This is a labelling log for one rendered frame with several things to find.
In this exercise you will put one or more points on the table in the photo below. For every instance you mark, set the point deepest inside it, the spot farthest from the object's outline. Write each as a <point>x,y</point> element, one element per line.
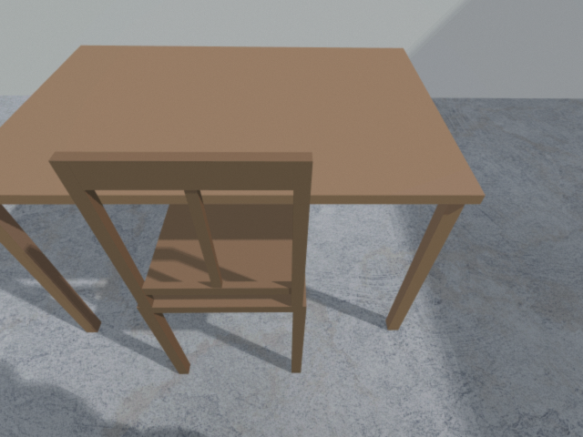
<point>375,135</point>

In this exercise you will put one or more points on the chair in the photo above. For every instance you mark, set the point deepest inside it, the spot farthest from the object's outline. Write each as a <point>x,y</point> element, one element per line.
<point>209,257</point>

